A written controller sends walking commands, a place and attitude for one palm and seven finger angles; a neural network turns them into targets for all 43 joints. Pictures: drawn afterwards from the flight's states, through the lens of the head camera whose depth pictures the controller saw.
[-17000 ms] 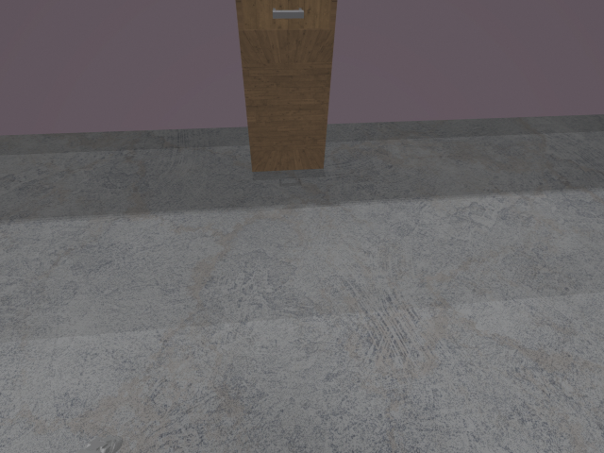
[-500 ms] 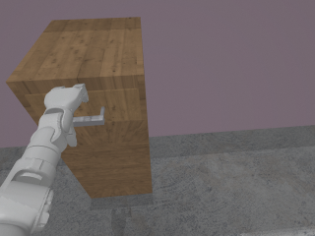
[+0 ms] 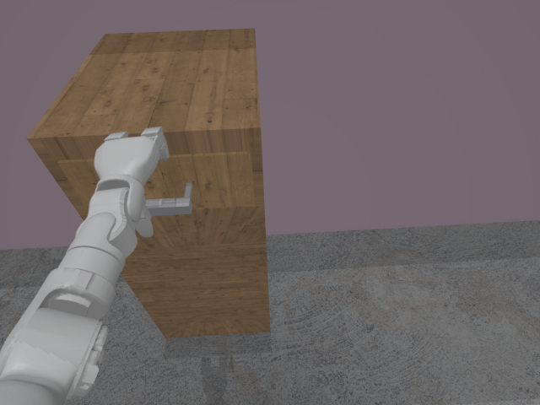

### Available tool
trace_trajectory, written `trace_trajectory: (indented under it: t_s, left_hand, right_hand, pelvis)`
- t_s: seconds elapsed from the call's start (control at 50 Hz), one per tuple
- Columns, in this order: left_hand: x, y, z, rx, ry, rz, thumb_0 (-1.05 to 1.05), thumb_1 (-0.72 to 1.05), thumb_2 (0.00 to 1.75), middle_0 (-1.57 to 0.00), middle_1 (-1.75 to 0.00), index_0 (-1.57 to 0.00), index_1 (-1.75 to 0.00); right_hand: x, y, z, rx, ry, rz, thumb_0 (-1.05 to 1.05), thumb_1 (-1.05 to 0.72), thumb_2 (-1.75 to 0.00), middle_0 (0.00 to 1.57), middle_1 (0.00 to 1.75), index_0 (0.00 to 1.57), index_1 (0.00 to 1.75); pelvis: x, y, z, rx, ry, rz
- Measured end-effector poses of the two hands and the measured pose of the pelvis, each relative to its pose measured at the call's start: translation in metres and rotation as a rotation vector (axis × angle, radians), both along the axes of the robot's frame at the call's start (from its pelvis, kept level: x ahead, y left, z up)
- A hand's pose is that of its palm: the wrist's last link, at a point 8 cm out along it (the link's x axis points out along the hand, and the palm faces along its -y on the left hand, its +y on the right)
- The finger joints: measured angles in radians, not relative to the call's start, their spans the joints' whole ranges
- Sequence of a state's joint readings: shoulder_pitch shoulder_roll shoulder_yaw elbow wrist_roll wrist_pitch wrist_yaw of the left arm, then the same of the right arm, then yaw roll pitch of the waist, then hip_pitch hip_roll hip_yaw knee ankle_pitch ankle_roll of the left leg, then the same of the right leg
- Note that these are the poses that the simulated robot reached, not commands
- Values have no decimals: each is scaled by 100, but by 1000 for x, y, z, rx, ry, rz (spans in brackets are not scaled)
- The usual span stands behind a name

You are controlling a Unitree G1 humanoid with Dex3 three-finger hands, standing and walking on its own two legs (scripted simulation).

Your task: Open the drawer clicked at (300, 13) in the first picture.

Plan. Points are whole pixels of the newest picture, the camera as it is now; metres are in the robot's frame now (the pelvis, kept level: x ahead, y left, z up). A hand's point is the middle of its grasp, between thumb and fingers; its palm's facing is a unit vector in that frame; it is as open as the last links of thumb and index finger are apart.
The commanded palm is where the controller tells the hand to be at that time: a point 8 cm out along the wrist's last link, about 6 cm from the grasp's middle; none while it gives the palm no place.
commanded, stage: move the hooked fingers above the handle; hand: left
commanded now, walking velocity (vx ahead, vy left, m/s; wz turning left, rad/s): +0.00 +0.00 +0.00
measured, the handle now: (160, 198) +0.47 +0.23 +0.03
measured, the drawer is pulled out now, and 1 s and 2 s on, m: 0.00 0.00 0.00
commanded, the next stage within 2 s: lower the fingers behind the handle in 0.66 s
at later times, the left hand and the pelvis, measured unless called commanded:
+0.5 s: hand (143, 183) +0.43 +0.23 +0.11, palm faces +0.12 -0.05 -0.99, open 13.4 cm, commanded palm +0.40 +0.22 +0.14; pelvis -0.01 +0.01 +0.00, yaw +1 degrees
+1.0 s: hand (147, 199) +0.43 +0.23 +0.07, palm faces +0.12 -0.03 -0.99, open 13.8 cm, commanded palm +0.40 +0.21 +0.12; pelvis -0.01 +0.00 -0.01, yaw +1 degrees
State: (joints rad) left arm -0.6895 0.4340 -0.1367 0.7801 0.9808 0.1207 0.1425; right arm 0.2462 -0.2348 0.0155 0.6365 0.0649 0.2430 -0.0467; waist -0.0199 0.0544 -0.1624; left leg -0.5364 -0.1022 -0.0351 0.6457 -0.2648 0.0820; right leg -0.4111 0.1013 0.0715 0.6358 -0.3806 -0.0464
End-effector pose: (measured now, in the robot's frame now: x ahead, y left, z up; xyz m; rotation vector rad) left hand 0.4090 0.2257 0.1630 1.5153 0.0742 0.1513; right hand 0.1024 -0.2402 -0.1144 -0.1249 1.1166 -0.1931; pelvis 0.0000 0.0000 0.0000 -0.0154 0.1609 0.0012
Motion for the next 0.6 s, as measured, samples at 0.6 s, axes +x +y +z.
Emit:
trace_trajectory:
  t_s: [0.6]
  left_hand:
    - [0,-3,-2,2,19,38,0,-49,30,-35,-123,-34,-131]
  right_hand:
    - [-12,1,-3,-6,27,6,0,-91,-90,20,30,20,30]
  pelvis:
    - [-3,2,-1,-1,-4,12]
